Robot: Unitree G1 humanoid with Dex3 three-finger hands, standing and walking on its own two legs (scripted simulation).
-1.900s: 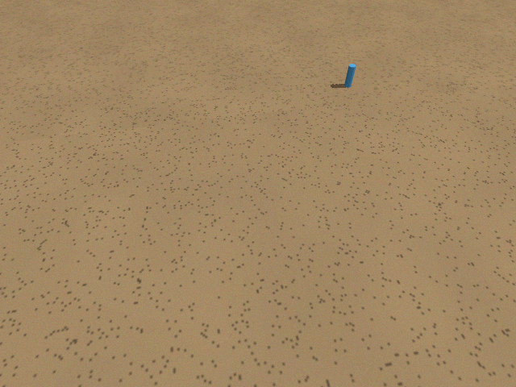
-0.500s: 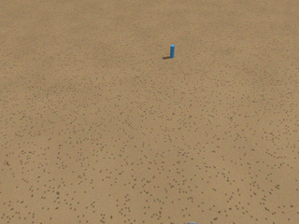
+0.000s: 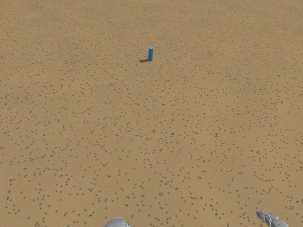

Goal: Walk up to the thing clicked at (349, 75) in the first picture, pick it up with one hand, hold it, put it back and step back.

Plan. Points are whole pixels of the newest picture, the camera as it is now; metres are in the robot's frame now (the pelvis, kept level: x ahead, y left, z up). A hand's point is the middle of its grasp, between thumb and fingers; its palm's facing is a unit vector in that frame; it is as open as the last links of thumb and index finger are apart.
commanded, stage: walk up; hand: left
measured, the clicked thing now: (150, 54) +1.95 +0.06 -0.67
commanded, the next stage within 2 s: none
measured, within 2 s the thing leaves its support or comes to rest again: neither
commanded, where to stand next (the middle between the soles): +1.59 -0.12 m, yaw -5 degrees
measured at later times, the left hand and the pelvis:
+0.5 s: hand (109, 119) +0.51 +0.20 -0.11, palm faces -0.17 -0.91 -0.37, open 7.4 cm; pelvis +0.31 -0.05 +0.00, yaw -6 degrees
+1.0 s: hand (104, 99) +0.66 +0.25 -0.15, palm faces -0.12 -0.92 -0.37, open 7.4 cm; pelvis +0.60 -0.03 +0.00, yaw -7 degrees
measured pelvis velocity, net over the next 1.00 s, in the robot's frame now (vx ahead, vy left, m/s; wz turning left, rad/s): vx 0.60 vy -0.03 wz -0.12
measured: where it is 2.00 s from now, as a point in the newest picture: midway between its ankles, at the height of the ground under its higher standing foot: (165, 116)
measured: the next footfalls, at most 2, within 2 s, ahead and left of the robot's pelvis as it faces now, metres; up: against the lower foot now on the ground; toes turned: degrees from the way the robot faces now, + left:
right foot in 0.44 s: +0.46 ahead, -0.17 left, +0.00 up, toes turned -10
left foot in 0.90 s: +0.75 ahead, +0.07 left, +0.00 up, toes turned +0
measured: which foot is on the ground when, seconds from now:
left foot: down 0.00-0.48, up 0.50-0.88, down 0.90-1.00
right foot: down 0.00-0.00, up 0.02-0.42, down 0.44-0.92, up 0.94-1.00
